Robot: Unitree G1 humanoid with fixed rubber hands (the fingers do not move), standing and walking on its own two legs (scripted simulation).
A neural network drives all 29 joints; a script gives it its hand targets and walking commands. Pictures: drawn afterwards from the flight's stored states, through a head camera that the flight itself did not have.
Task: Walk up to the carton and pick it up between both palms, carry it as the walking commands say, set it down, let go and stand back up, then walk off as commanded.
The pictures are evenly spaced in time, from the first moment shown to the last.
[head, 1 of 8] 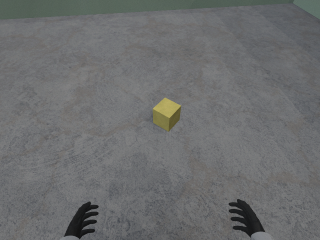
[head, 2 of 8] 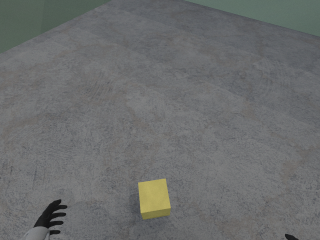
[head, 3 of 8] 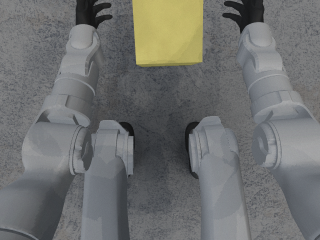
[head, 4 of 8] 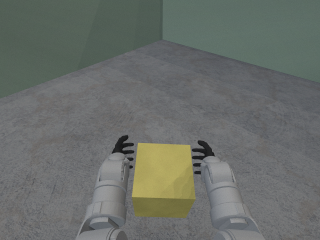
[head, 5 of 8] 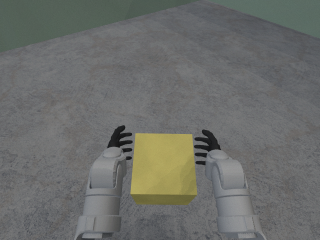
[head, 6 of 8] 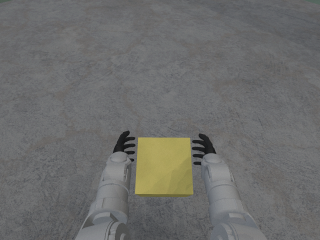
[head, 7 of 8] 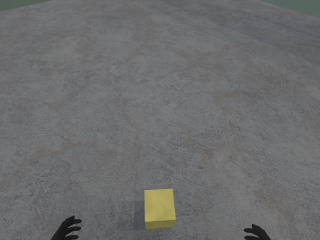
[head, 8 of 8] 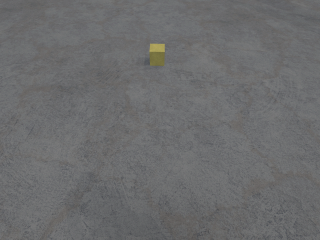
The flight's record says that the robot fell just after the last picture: no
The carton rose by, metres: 0.69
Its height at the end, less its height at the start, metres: +0.00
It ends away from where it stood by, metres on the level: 2.00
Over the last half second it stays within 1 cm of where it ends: yes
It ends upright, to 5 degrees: yes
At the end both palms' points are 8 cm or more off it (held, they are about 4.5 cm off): yes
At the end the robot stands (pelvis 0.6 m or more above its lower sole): yes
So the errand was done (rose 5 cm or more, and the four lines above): yes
